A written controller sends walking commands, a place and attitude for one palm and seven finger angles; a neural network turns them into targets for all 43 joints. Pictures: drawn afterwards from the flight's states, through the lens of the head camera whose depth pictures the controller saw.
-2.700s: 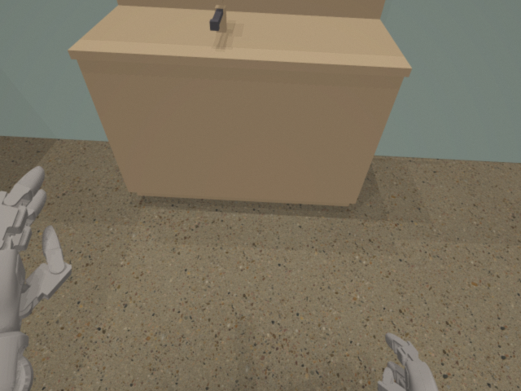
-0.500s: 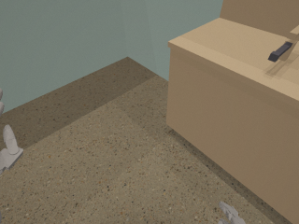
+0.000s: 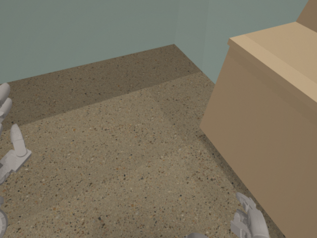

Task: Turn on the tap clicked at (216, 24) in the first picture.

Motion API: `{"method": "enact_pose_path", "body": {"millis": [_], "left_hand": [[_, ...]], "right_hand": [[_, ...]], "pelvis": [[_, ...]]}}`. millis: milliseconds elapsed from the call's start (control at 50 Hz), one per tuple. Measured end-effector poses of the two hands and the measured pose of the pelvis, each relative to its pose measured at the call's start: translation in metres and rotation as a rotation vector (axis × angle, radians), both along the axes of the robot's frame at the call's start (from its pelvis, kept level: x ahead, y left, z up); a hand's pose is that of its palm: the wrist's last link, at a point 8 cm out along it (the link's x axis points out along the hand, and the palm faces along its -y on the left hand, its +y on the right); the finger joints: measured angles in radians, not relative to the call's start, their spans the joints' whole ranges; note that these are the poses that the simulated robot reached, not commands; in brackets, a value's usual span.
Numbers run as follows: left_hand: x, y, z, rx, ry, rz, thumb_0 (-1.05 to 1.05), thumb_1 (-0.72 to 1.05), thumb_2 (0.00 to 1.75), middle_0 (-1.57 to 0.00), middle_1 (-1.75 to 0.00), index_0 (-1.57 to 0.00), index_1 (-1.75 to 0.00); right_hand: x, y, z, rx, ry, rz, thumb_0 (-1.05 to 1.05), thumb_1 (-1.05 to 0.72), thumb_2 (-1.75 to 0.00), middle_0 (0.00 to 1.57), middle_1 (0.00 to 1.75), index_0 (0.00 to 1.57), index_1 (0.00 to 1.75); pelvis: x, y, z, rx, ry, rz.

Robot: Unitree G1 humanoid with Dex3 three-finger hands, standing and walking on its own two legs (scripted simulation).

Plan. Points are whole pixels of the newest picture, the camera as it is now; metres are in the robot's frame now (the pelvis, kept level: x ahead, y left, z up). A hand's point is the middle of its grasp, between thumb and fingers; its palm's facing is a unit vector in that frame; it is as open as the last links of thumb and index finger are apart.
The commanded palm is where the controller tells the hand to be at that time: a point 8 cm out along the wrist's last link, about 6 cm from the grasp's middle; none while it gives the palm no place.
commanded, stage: walk to a spot facing it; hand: left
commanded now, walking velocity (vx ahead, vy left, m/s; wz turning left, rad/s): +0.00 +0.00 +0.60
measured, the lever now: out of the picture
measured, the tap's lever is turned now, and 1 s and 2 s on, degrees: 0 0 0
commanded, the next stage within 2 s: turn to face it in 1.26 s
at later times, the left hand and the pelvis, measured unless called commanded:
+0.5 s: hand out of the picture +0.10 +0.23 +0.16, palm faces +0.62 -0.67 -0.40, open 7.4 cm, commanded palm +0.03 +0.27 +0.19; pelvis -0.03 -0.05 +0.02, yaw +20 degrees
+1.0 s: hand out of the picture +0.03 +0.31 +0.22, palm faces +0.78 -0.49 -0.38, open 7.4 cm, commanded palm -0.03 +0.33 +0.19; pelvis -0.01 +0.01 +0.01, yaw +32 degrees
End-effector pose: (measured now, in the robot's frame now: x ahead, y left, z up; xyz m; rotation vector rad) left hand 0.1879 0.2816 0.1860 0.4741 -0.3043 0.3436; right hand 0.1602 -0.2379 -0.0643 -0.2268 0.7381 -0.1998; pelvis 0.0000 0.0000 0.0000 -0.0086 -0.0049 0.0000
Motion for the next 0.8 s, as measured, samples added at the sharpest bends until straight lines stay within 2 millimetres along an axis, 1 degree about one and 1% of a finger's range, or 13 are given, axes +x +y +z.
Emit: {"method": "enact_pose_path", "body": {"millis": [40,100,200,280,320,360,460,520,580,640,700,760,800], "left_hand": [[-0.01,-0.001,0.0,-0.016,0.015,0.003,0.01,0.89,0.9,-0.21,-0.3,-0.21,-0.3],[-0.033,-0.007,0.014,-0.006,-0.012,-0.002,0.01,0.89,0.89,-0.21,-0.3,-0.21,-0.3],[-0.074,-0.009,0.041,0.088,-0.036,0.071,0.01,0.88,0.89,-0.22,-0.3,-0.21,-0.3],[-0.1,-0.004,0.039,0.109,0.024,0.217,0.01,0.88,0.89,-0.21,-0.3,-0.21,-0.3],[-0.11,-0.006,0.027,0.096,0.058,0.286,0.01,0.89,0.9,-0.21,-0.3,-0.21,-0.3],[-0.118,-0.009,0.013,0.023,0.087,0.335,0.01,0.89,0.9,-0.21,-0.3,-0.21,-0.3],[-0.132,-0.02,-0.009,-0.095,0.148,0.384,0.01,0.89,0.9,-0.21,-0.3,-0.21,-0.3],[-0.138,-0.023,-0.004,-0.071,0.146,0.377,0.01,0.88,0.89,-0.21,-0.3,-0.21,-0.3],[-0.144,-0.017,0.013,-0.004,0.099,0.375,0.01,0.88,0.89,-0.22,-0.3,-0.21,-0.3],[-0.156,-0.005,0.033,0.065,0.032,0.397,0.01,0.88,0.89,-0.22,-0.3,-0.22,-0.3],[-0.17,0.013,0.039,0.098,-0.023,0.439,0.01,0.88,0.89,-0.22,-0.3,-0.22,-0.3],[-0.183,0.034,0.025,0.084,-0.064,0.475,0.01,0.88,0.89,-0.21,-0.3,-0.21,-0.3],[-0.187,0.046,0.012,0.056,-0.062,0.497,0.01,0.89,0.89,-0.21,-0.3,-0.21,-0.3]], "right_hand": [[0.0,0.019,0.001,0.04,0.015,0.061,0.01,-0.91,-0.9,0.2,0.3,0.2,0.3],[-0.001,0.04,0.001,0.084,0.023,0.141,0.01,-0.91,-0.9,0.2,0.3,0.2,0.3],[0.001,0.053,-0.006,0.134,0.035,0.235,0.01,-0.9,-0.9,0.21,0.3,0.21,0.3],[0.006,0.046,-0.018,0.16,0.037,0.276,0.01,-0.9,-0.9,0.21,0.3,0.21,0.3],[0.011,0.038,-0.026,0.164,0.035,0.298,0.01,-0.9,-0.9,0.21,0.3,0.21,0.3],[0.013,0.028,-0.031,0.133,0.062,0.331,0.01,-0.9,-0.9,0.21,0.3,0.21,0.3],[0.021,0.003,-0.025,0.048,0.107,0.35,0.02,-0.91,-0.9,0.2,0.3,0.2,0.3],[0.03,-0.006,-0.016,-0.004,0.101,0.347,0.02,-0.91,-0.9,0.2,0.3,0.2,0.3],[0.04,-0.006,-0.008,-0.044,0.09,0.358,0.02,-0.91,-0.9,0.2,0.3,0.2,0.3],[0.049,0.006,-0.003,-0.065,0.077,0.381,0.02,-0.91,-0.9,0.2,0.3,0.2,0.3],[0.057,0.029,-0.001,-0.075,0.066,0.415,0.02,-0.91,-0.9,0.2,0.3,0.2,0.3],[0.065,0.059,-0.008,-0.064,0.018,0.44,0.02,-0.91,-0.9,0.2,0.3,0.2,0.3],[0.065,0.083,-0.012,-0.023,0.007,0.458,0.02,-0.91,-0.9,0.2,0.3,0.2,0.3]], "pelvis": [[-0.004,-0.002,0.005,-0.021,0.0,0.037],[-0.01,-0.006,0.01,-0.037,0.003,0.079],[-0.018,-0.016,0.012,-0.042,0.013,0.138],[-0.022,-0.03,0.009,-0.025,0.019,0.17],[-0.024,-0.039,0.003,0.001,0.027,0.192],[-0.027,-0.044,0.004,0.012,0.015,0.232],[-0.026,-0.049,0.014,0.048,0.002,0.315],[-0.027,-0.05,0.017,0.058,0.002,0.354],[-0.028,-0.047,0.017,0.056,0.013,0.386],[-0.028,-0.039,0.015,0.047,0.029,0.413],[-0.027,-0.025,0.01,0.037,0.041,0.438],[-0.028,-0.006,-0.006,0.031,0.033,0.456],[-0.031,-0.002,-0.009,0.032,0.007,0.48]]}}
